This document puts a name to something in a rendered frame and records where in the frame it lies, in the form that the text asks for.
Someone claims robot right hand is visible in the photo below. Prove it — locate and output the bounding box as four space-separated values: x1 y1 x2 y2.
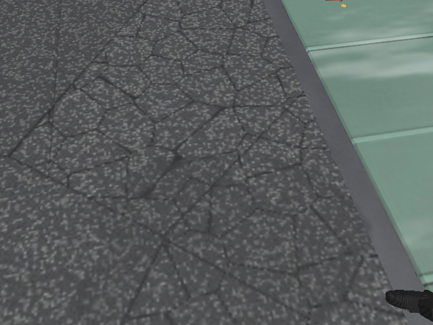
385 290 433 322

